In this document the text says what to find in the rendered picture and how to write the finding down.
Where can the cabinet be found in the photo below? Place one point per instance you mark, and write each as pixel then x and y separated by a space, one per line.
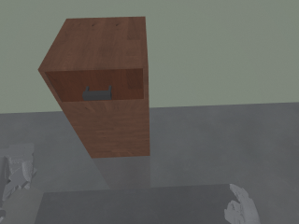
pixel 108 128

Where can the right robot hand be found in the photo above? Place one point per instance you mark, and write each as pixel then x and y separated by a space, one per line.
pixel 246 210

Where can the handle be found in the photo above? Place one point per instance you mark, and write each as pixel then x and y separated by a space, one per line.
pixel 97 95

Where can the left robot hand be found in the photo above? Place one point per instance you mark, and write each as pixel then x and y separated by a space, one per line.
pixel 19 160

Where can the drawer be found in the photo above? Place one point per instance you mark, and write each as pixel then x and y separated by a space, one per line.
pixel 126 84

